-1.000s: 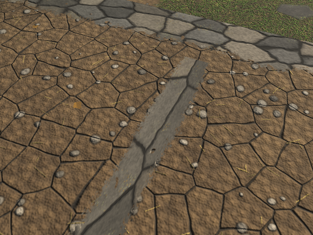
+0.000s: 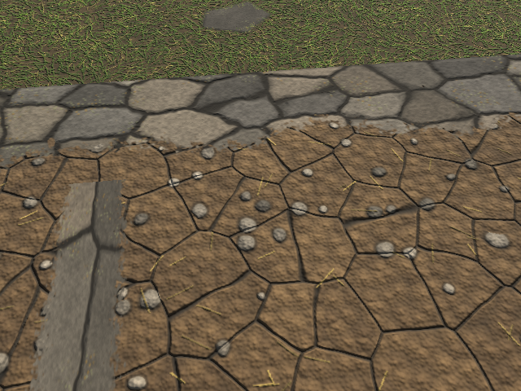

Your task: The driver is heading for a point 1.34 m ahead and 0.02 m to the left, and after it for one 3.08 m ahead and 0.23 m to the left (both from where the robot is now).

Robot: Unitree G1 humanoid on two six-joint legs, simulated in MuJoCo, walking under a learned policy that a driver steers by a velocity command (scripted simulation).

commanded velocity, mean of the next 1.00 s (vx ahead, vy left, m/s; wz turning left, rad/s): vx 0.50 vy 0.00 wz -0.02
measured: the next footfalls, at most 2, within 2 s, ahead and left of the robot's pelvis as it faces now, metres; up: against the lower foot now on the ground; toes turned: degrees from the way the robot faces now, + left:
right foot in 0.38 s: +0.34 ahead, -0.19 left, +0.00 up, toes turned -14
left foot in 0.96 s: +0.68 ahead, -0.01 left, +0.00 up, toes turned +5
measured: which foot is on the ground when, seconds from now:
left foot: down 0.00-0.40, up 0.42-0.94, down 0.96-1.00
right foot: up 0.00-0.36, down 0.38-0.96, up 0.98-1.00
